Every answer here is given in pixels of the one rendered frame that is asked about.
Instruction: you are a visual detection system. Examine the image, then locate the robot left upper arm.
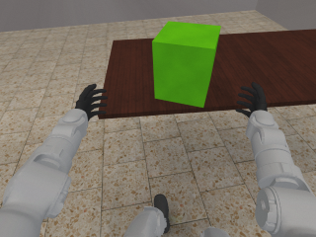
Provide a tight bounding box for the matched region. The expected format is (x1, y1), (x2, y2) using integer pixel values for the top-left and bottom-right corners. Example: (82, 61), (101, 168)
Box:
(0, 161), (72, 237)

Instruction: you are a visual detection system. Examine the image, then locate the robot left hand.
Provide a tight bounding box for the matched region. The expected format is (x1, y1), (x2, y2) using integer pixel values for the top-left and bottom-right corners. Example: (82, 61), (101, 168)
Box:
(75, 83), (108, 121)

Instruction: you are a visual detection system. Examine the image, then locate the carton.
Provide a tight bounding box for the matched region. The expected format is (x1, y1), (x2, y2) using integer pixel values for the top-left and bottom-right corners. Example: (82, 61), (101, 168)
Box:
(152, 21), (221, 108)

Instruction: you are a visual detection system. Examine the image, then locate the right robot forearm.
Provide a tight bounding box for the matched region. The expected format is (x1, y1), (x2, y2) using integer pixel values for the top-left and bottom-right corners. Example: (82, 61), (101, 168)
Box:
(245, 110), (315, 196)

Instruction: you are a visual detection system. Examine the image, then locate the left robot forearm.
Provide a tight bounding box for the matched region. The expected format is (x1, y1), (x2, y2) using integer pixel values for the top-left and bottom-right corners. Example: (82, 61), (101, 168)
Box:
(2, 109), (88, 205)

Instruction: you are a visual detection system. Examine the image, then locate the left robot foot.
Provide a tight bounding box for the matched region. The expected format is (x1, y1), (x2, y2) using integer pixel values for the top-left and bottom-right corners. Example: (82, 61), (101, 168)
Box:
(153, 194), (170, 234)

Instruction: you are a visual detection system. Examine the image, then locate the left robot shin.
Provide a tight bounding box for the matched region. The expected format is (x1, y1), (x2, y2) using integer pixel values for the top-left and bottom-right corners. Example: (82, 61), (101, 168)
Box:
(143, 206), (167, 233)

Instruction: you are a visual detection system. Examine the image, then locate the table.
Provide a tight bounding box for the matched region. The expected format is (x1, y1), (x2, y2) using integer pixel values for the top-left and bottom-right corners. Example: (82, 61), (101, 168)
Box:
(98, 29), (316, 119)

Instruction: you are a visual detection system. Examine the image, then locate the robot right upper arm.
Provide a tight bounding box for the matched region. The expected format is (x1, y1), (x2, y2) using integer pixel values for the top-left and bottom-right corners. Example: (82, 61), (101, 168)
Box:
(255, 186), (316, 237)

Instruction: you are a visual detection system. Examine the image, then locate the robot right hand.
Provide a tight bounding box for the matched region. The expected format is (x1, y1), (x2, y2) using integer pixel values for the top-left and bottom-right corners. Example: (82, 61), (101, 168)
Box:
(235, 82), (268, 118)

